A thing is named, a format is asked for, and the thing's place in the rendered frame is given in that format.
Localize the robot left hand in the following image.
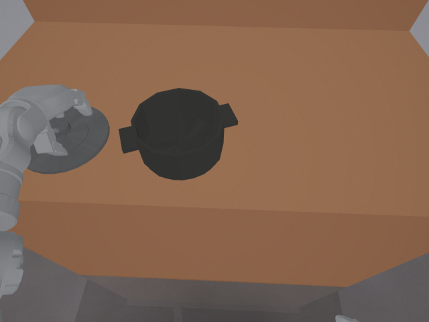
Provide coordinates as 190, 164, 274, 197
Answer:
8, 85, 93, 156

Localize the left robot upper arm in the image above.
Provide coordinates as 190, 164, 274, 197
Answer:
0, 231, 24, 322

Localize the pot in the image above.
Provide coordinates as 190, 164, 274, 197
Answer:
119, 88, 238, 180

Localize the table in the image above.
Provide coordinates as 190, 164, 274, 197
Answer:
0, 0, 429, 287

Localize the lid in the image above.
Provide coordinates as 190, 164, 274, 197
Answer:
27, 106, 110, 174

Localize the robot left forearm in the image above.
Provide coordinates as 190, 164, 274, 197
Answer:
0, 98, 47, 231

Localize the knob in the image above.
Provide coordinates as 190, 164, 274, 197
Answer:
50, 118, 71, 139

